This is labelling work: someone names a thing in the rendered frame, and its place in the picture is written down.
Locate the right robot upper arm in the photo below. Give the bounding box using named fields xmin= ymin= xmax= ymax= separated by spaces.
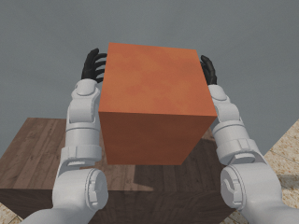
xmin=221 ymin=162 xmax=299 ymax=224

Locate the robot left forearm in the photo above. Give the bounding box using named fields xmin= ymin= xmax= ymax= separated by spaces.
xmin=52 ymin=78 xmax=102 ymax=204

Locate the robot left hand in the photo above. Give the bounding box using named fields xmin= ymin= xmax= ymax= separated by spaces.
xmin=81 ymin=48 xmax=107 ymax=83

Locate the robot right forearm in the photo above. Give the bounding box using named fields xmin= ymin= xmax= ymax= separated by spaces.
xmin=207 ymin=84 xmax=282 ymax=198

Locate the left robot upper arm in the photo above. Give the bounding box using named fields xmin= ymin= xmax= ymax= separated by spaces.
xmin=19 ymin=168 xmax=108 ymax=224

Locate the pedestal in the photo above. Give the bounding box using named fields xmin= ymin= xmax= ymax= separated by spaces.
xmin=0 ymin=118 xmax=236 ymax=224

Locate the carton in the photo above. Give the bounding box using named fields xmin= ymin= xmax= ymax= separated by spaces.
xmin=98 ymin=42 xmax=218 ymax=165

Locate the robot right hand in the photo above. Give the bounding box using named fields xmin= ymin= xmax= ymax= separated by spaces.
xmin=200 ymin=55 xmax=217 ymax=85

